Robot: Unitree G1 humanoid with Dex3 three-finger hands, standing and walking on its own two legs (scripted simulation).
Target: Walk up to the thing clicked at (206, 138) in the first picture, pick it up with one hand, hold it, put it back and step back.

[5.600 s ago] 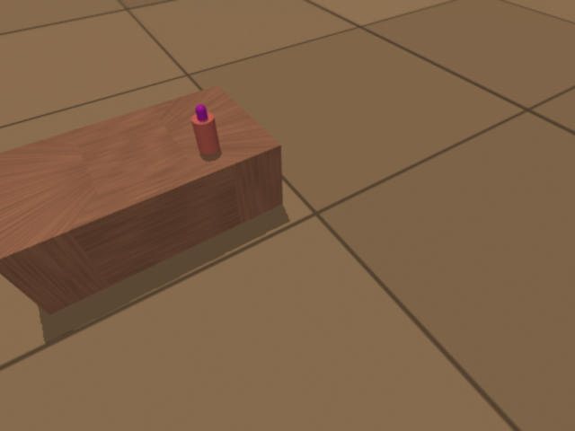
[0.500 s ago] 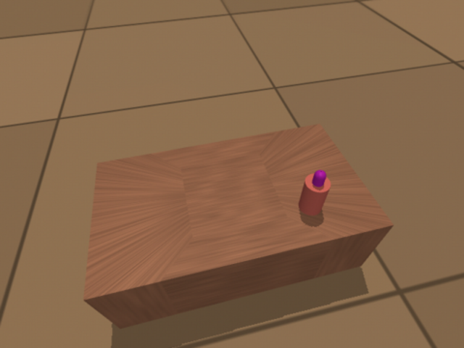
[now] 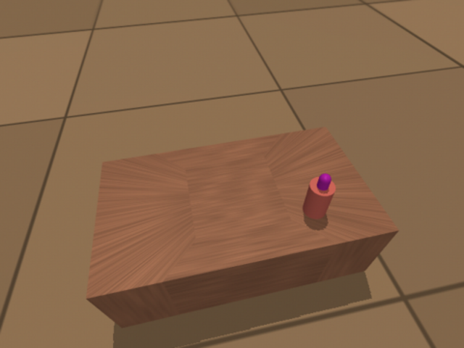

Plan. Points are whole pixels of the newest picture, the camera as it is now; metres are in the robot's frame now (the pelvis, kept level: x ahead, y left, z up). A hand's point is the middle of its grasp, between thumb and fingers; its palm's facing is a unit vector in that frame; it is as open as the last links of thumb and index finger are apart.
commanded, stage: stand
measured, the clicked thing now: (319, 193) +0.68 -0.28 -0.32
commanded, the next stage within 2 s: walk up in 1.70 s
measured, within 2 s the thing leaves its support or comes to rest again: neither
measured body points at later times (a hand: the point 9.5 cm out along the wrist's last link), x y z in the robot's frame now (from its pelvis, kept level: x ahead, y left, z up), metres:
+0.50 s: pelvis +0.00 +0.00 +0.00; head +0.00 -0.01 +0.45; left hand +0.08 +0.30 -0.12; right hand +0.07 -0.30 -0.14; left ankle -0.05 +0.15 -0.75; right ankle +0.04 -0.12 -0.75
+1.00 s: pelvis -0.01 -0.01 +0.00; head +0.01 -0.02 +0.45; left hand +0.06 +0.30 -0.13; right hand +0.04 -0.31 -0.14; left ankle -0.05 +0.15 -0.75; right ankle +0.04 -0.12 -0.75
